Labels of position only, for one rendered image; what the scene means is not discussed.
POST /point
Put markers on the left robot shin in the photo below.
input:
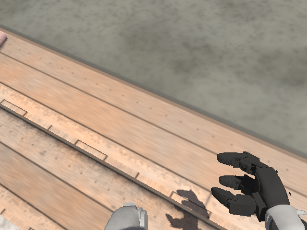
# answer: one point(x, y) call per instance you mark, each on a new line
point(129, 204)

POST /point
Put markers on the robot left thigh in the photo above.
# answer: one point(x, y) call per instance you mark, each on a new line
point(128, 218)

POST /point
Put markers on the right robot hand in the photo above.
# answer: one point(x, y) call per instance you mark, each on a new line
point(259, 194)

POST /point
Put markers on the right robot forearm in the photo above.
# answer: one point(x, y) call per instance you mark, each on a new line
point(284, 217)

